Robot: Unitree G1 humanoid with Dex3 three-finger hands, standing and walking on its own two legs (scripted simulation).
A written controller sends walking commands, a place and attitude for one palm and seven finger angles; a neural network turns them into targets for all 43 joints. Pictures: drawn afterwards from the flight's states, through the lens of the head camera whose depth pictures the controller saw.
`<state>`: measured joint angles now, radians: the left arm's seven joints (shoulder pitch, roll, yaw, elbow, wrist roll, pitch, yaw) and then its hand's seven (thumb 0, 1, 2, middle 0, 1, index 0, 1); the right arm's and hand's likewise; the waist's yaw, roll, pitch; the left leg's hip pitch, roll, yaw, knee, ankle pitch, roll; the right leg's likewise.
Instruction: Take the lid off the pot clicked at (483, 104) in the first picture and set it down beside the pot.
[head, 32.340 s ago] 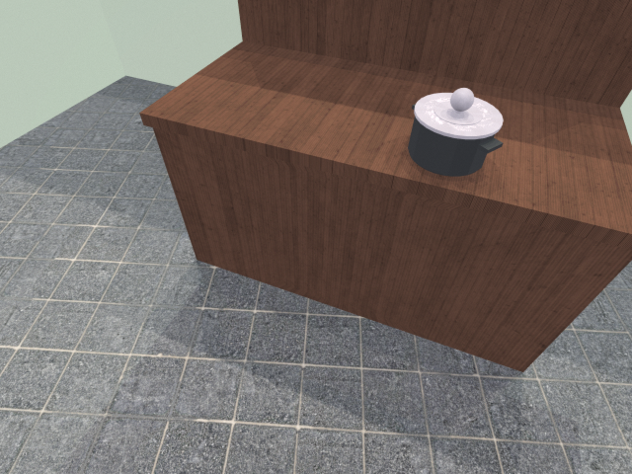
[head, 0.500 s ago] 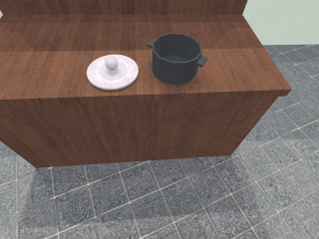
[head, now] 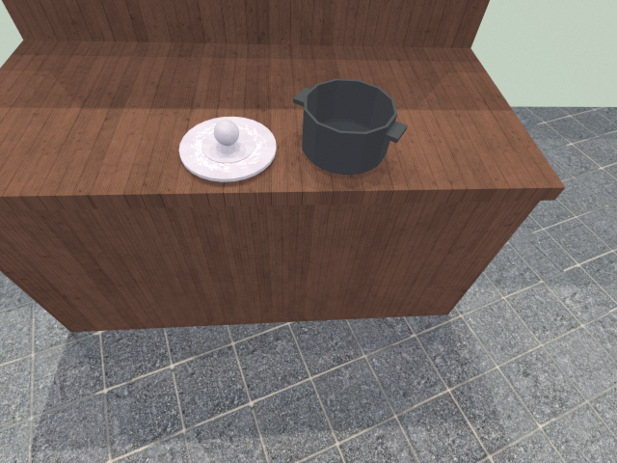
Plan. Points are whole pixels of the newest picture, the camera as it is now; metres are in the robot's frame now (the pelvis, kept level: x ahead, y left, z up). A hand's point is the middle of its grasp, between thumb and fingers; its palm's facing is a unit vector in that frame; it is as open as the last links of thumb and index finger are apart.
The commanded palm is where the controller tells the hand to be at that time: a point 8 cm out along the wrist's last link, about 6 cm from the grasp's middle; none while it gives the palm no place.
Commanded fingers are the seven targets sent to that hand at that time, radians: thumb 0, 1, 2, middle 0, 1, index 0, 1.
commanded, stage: let the arm hang, fingers relaxed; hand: left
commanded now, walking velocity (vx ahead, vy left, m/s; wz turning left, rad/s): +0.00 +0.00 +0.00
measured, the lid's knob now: (226, 132) +0.71 +0.19 -0.02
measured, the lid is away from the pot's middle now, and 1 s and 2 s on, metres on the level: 0.25 0.25 0.25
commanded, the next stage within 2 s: look to check the result in 0.24 s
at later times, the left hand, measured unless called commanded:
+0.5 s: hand out of the picture +0.01 +0.17 -0.18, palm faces +0.03 -0.98 -0.19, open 7.3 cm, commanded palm none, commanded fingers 0.00 0.90 0.90 -0.20 -0.30 -0.20 -0.30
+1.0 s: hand out of the picture -0.03 +0.17 -0.17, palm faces +0.02 -0.98 -0.19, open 7.2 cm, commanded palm none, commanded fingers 0.00 0.90 0.90 -0.20 -0.30 -0.20 -0.30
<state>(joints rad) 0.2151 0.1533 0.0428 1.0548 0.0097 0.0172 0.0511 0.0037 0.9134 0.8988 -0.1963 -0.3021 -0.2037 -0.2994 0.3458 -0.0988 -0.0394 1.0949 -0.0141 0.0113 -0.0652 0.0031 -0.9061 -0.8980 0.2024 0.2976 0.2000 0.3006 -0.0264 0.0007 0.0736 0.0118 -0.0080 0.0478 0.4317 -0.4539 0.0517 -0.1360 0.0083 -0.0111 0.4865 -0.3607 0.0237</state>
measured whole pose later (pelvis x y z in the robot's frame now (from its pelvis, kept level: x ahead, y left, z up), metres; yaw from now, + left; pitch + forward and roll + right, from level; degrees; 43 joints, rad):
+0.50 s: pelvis -0.02 +0.00 +0.00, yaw +0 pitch -1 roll -2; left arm 0.22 0.16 0.04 1.06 0.01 0.02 0.06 0.00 0.93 0.90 -0.20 -0.30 -0.20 -0.30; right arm 0.34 -0.10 -0.04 1.09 -0.01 0.01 -0.07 0.00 -0.91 -0.90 0.20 0.30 0.20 0.30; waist -0.03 -0.01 0.08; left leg 0.00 -0.02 0.05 0.43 -0.42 0.05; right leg -0.14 0.00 -0.02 0.48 -0.32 0.02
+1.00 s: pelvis -0.05 +0.00 +0.01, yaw +0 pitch -2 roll -1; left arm 0.23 0.15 0.03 1.09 0.01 0.02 0.05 0.01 0.93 0.90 -0.20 -0.30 -0.20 -0.30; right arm 0.33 -0.10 -0.03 1.10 -0.01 0.00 -0.06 0.00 -0.91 -0.90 0.20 0.30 0.20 0.30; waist -0.02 -0.01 0.09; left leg -0.01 -0.02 0.06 0.41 -0.37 0.06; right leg -0.15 -0.01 -0.01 0.45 -0.26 0.02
